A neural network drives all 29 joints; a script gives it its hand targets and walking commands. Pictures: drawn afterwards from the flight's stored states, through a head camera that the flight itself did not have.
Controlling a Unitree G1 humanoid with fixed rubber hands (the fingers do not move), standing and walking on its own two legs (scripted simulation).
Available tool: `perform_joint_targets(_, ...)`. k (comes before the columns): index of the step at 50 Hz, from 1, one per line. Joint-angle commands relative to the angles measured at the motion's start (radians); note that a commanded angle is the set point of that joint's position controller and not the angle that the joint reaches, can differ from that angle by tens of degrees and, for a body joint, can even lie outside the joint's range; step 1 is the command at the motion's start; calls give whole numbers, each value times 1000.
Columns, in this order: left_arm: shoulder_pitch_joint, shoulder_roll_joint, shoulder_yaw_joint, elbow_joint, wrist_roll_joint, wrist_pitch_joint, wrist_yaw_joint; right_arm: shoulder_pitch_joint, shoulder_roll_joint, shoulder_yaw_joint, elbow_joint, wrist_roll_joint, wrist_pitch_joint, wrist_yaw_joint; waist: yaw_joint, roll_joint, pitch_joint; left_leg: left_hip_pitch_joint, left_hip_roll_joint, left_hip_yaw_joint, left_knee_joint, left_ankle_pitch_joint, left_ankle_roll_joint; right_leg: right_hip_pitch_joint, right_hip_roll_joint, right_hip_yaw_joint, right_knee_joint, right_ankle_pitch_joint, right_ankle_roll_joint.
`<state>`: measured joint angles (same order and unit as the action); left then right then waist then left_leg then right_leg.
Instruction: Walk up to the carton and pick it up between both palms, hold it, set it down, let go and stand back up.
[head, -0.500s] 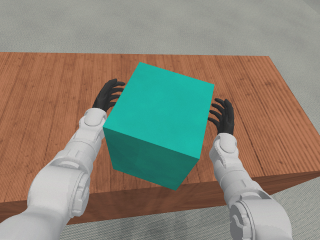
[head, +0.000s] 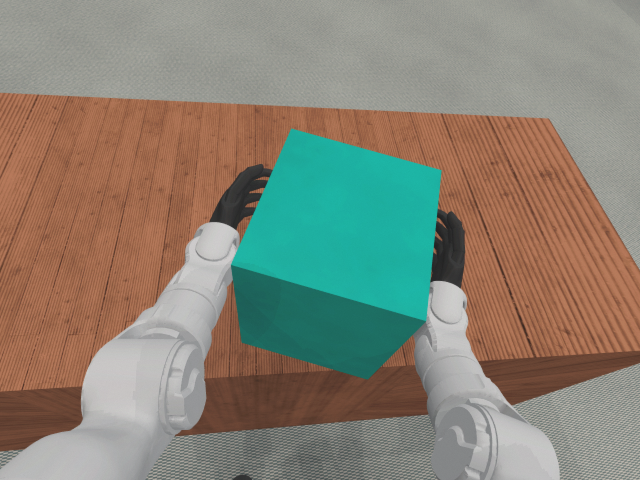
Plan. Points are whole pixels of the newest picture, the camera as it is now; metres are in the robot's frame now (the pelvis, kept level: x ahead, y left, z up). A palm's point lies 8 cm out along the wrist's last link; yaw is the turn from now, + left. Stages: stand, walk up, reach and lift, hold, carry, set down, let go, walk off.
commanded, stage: reach and lift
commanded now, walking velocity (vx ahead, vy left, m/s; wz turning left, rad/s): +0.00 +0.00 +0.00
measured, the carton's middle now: (332, 264) +0.40 -0.06 -0.02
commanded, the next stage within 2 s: none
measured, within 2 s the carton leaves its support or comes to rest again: leaves its support in 1.68 s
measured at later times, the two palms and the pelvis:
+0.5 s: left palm (233, 223) +0.44 +0.08 +0.03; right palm (449, 280) +0.35 -0.20 +0.02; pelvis +0.01 -0.03 +0.01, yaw +2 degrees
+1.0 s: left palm (233, 223) +0.44 +0.08 +0.03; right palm (448, 280) +0.35 -0.20 +0.02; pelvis +0.01 -0.02 +0.01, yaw +1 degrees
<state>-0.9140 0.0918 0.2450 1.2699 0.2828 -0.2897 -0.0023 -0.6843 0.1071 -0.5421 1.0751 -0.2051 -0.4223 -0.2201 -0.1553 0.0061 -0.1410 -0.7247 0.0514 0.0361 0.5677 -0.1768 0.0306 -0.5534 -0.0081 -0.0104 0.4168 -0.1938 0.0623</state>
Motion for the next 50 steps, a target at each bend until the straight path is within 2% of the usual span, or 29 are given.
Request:
perform_joint_targets(1, -456, -525, -79, 13, 131, -61, -96, -446, 466, 178, -12, -199, -69, 146, -26, 153, -601, 826, -6, -37, 8, 390, -126, -53, 51, -109, -79, 262, -64)
perform_joint_targets(3, -414, -613, -91, 73, 141, -79, -113, -431, 518, 182, 5, -251, -82, 174, -27, 137, -606, 869, 11, -42, -13, 421, -137, -69, 58, -120, -97, 259, -71)
perform_joint_targets(4, -431, -621, -91, 74, 148, -88, -108, -433, 491, 156, 7, -264, -95, 180, -45, 163, -597, 889, 13, -42, -18, 431, -150, -77, 64, -129, -101, 255, -69)
perform_joint_targets(5, -406, -625, -85, 73, 165, -97, -108, -413, 514, 166, 43, -271, -108, 184, -35, 163, -578, 902, 14, -41, -13, 486, -153, -68, 66, -127, -104, 282, -70)
perform_joint_targets(6, -398, -608, -60, 87, 175, -101, -104, -434, 511, 144, 41, -285, -106, 191, -12, 156, -570, 889, 17, -49, -32, 443, -147, -55, 65, -119, -116, 254, -75)
perform_joint_targets(7, -405, -641, -106, 50, 171, -105, -96, -430, 496, 139, 51, -303, -127, 187, -35, 192, -601, 919, 27, -58, -31, 519, -178, -80, 66, -134, -119, 275, -75)
perform_joint_targets(8, -420, -616, -80, 74, 181, -98, -96, -449, 483, 132, 48, -299, -127, 190, -12, 191, -567, 905, 19, -42, -43, 488, -171, -67, 65, -130, -136, 245, -80)
perform_joint_targets(10, -410, -603, -57, 100, 187, -101, -101, -428, 510, 126, 60, -309, -119, 186, -19, 156, -549, 899, 12, -28, -46, 470, -150, -34, 57, -119, -153, 265, -73)
perform_joint_targets(11, -386, -625, -73, 105, 174, -104, -106, -407, 529, 164, 54, -300, -129, 179, -20, 152, -550, 889, 9, -27, -46, 521, -147, 11, 56, -115, -138, 352, -65)
perform_joint_targets(13, -382, -612, -58, 95, 183, -107, -114, -413, 531, 145, 44, -317, -125, 171, -24, 113, -528, 839, -6, -17, -70, 442, -125, 48, 49, -109, -142, 334, -57)
perform_joint_targets(15, -396, -600, -35, 75, 192, -115, -121, -401, 564, 154, 53, -326, -124, 162, -11, 109, -531, 782, -9, -7, -75, 366, -117, 91, 35, -101, -137, 334, -61)
perform_joint_targets(16, -443, -626, -65, 75, 186, -112, -122, -445, 554, 139, 32, -340, -129, 157, -36, 100, -547, 790, -11, -11, -79, 361, -114, 74, 40, -104, -141, 321, -61)
perform_joint_targets(18, -394, -617, -65, 56, 190, -109, -122, -373, 562, 181, 75, -319, -125, 158, -16, 105, -511, 837, -2, -4, -89, 432, -115, 88, 45, -107, -142, 357, -53)
perform_joint_targets(19, -404, -595, -50, 81, 192, -102, -135, -393, 563, 164, 63, -321, -115, 145, -30, 101, -479, 787, -21, 3, -92, 359, -101, 117, 33, -94, -148, 359, -52)
perform_joint_targets(21, -361, -615, -35, 71, 197, -94, -138, -360, 580, 188, 66, -303, -119, 141, -12, 99, -477, 770, -24, 14, -98, 360, -98, 130, 33, -91, -134, 411, -43)
perform_joint_targets(24, -384, -614, -52, 53, 194, -87, -148, -396, 577, 177, 61, -308, -130, 126, -21, 109, -480, 732, -24, 11, -102, 346, -98, 125, 31, -86, -131, 407, -46)
perform_joint_targets(25, -377, -602, -32, 41, 209, -85, -149, -374, 587, 205, 64, -298, -127, 128, 11, 92, -476, 716, -29, 19, -110, 328, -91, 167, 25, -77, -136, 418, -46)
perform_joint_targets(28, -372, -609, -39, 54, 203, -84, -152, -362, 596, 196, 75, -312, -131, 122, -19, 84, -469, 720, -27, 20, -109, 327, -92, 155, 30, -88, -133, 445, -37)
perform_joint_targets(29, -372, -607, -19, 62, 205, -83, -160, -371, 605, 213, 60, -308, -136, 118, -1, 65, -466, 705, -33, 25, -110, 326, -83, 186, 27, -82, -124, 460, -32)
perform_joint_targets(32, -400, -613, -41, 58, 201, -76, -157, -395, 589, 195, 65, -299, -137, 118, -9, 108, -472, 708, -25, 22, -99, 325, -96, 146, 26, -83, -135, 410, -43)
perform_joint_targets(36, -403, -594, -16, 79, 210, -67, -154, -400, 597, 194, 67, -309, -122, 121, 13, 88, -469, 699, -27, 33, -124, 243, -78, 150, 23, -81, -153, 319, -42)
perform_joint_targets(41, -415, -632, -48, 50, 208, -69, -142, -397, 567, 161, 88, -302, -131, 121, -8, 118, -496, 754, -5, 18, -98, 327, -101, 100, 39, -99, -153, 303, -56)
perform_joint_targets(42, -420, -615, -30, 52, 203, -73, -145, -397, 579, 168, 80, -302, -122, 126, 9, 108, -490, 723, -19, 34, -102, 273, -90, 118, 28, -91, -155, 284, -52)
perform_joint_targets(44, -418, -633, -47, 67, 208, -64, -140, -411, 574, 161, 102, -304, -125, 120, -20, 104, -465, 748, -12, 19, -106, 264, -91, 86, 41, -99, -164, 251, -59)
perform_joint_targets(45, -419, -649, -71, 41, 198, -66, -132, -431, 561, 160, 80, -302, -135, 125, -12, 135, -501, 751, -4, 19, -95, 317, -108, 67, 37, -99, -159, 270, -61)
perform_joint_targets(46, -404, -635, -36, 77, 208, -61, -137, -411, 562, 160, 88, -289, -124, 126, 2, 116, -458, 741, -15, 31, -99, 286, -100, 81, 35, -94, -167, 253, -60)
perform_joint_targets(47, -401, -638, -65, 56, 199, -59, -135, -403, 564, 168, 101, -297, -119, 125, -13, 119, -466, 784, -8, 25, -109, 306, -99, 69, 42, -103, -173, 242, -55)
perform_joint_targets(49, -369, -633, -45, 41, 210, -61, -133, -391, 575, 183, 95, -282, -123, 130, 16, 123, -483, 757, -14, 30, -110, 292, -95, 87, 37, -98, -163, 263, -56)
perform_joint_targets(50, -409, -663, -100, 12, 200, -63, -123, -422, 556, 160, 103, -296, -140, 127, -29, 147, -520, 800, 7, 18, -99, 367, -123, 23, 51, -114, -175, 248, -59)
